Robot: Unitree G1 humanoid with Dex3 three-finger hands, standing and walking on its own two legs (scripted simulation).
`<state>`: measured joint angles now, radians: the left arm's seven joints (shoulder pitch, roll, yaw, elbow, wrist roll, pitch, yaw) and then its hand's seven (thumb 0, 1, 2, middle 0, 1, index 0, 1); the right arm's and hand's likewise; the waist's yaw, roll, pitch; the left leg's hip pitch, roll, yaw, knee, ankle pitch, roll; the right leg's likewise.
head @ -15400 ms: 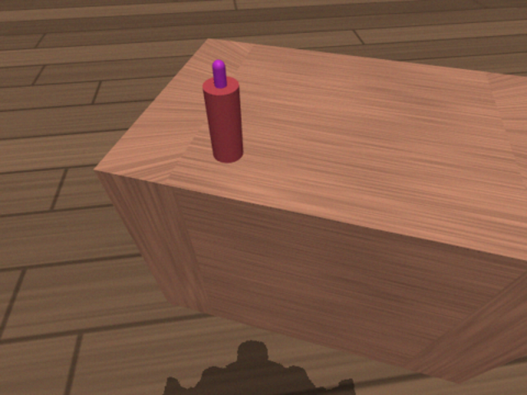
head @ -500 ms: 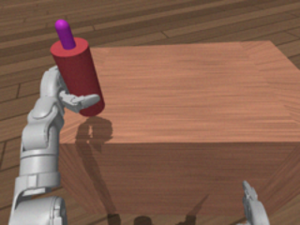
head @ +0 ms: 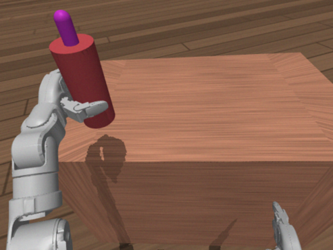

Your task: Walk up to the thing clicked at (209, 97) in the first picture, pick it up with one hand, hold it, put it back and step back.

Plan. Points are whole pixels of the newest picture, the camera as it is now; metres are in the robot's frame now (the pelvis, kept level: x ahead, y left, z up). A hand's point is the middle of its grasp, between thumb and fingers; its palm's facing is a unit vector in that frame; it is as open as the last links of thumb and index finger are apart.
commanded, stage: lift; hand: left
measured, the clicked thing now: (83, 75) +0.35 +0.16 +0.30
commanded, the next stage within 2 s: hold in 0.14 s
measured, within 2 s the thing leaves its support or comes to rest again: neither
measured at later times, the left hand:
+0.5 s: hand (83, 82) +0.36 +0.17 +0.28, palm faces +0.06 -1.00 -0.02, open 10.6 cm
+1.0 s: hand (83, 84) +0.34 +0.16 +0.29, palm faces +0.06 -1.00 -0.01, open 10.6 cm
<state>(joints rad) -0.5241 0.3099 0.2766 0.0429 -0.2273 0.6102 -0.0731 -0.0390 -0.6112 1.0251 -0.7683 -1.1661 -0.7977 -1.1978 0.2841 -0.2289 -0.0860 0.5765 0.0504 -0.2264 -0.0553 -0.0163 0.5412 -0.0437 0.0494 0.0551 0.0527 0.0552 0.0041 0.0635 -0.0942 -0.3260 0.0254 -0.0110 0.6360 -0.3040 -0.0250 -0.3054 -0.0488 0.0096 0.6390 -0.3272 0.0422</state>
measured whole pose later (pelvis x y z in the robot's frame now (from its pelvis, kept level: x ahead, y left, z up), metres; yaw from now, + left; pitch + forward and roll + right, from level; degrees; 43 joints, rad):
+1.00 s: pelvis -0.01 +0.00 +0.00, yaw +0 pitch -1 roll +0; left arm -0.59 0.32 0.30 -0.04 -0.26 0.81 -0.07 -0.04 -0.61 1.02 -0.77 -1.16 -0.80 -1.19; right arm 0.27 -0.23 -0.09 0.61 0.07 -0.27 -0.03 -0.02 0.53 -0.05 0.05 0.06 0.05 0.06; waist 0.02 0.08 -0.12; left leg -0.33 0.02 -0.02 0.64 -0.29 -0.03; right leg -0.31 -0.05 0.00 0.66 -0.33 0.04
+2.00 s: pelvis -0.01 +0.00 +0.00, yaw +0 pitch -1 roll +0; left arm -0.60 0.35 0.32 -0.04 -0.27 0.81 -0.07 -0.04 -0.61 1.02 -0.77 -1.17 -0.80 -1.20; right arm 0.27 -0.23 -0.09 0.63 0.08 -0.35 -0.07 -0.02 0.53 -0.05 0.05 0.06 0.05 0.06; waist 0.02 0.08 -0.13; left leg -0.35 0.02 -0.02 0.66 -0.30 -0.03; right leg -0.33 -0.05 0.01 0.67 -0.33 0.04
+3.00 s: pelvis -0.02 +0.00 +0.00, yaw +0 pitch -1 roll +0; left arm -0.62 0.35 0.31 -0.02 -0.25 0.79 -0.06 -0.04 -0.61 1.03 -0.77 -1.17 -0.79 -1.20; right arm 0.29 -0.23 -0.09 0.61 0.07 -0.34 -0.05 -0.02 0.52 -0.05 0.05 0.06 0.05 0.06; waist 0.02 0.08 -0.12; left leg -0.36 0.02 -0.01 0.67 -0.29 -0.02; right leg -0.34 -0.05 0.01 0.67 -0.32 0.04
